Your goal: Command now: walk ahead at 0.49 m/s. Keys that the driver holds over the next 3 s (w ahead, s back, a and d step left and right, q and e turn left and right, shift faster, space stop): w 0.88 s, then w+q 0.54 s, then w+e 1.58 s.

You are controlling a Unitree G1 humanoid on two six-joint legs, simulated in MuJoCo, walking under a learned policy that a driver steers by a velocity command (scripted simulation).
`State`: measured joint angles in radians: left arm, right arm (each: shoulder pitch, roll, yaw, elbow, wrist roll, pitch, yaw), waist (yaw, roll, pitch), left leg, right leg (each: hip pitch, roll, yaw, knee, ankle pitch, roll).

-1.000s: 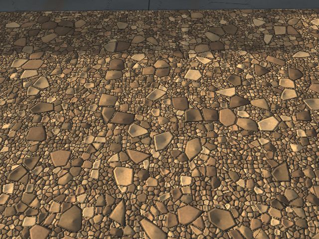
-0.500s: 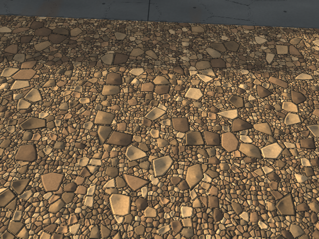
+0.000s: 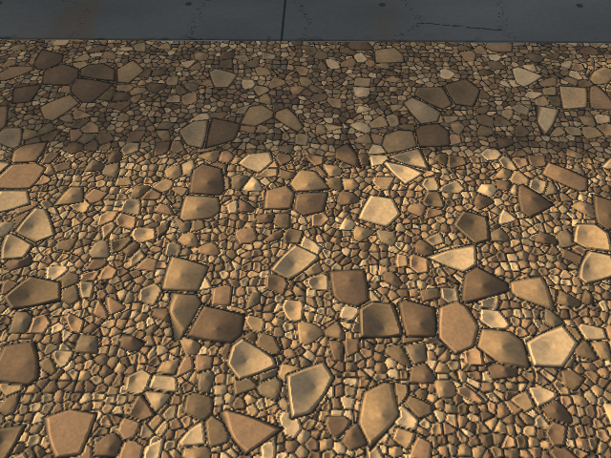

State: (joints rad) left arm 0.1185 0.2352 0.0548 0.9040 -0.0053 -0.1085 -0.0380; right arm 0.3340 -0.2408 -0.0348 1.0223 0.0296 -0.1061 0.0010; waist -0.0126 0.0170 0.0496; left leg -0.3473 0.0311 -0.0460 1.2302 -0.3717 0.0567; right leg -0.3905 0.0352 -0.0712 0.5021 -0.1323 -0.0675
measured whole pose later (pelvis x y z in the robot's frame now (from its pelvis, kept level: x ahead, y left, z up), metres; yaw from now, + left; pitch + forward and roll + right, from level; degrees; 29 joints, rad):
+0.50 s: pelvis +0.28 +0.06 -0.01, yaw +0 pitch +2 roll -1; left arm 0.37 0.26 0.05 1.03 -0.01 -0.07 0.00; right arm 0.05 -0.24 -0.06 0.87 0.01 -0.11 0.03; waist 0.04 -0.01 0.03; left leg -0.49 0.01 0.05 0.58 -0.13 0.06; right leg -0.13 0.00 0.02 0.84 -0.50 -0.02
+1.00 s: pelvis +0.56 +0.04 +0.00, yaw +2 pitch +2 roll +2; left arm -0.02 0.22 0.04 0.84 -0.02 -0.10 -0.04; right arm 0.43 -0.24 -0.06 1.03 0.02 -0.06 -0.01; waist -0.08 -0.03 0.02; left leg 0.09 -0.02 0.03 0.27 -0.40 0.01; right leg -0.53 -0.04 -0.02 0.49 -0.02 -0.06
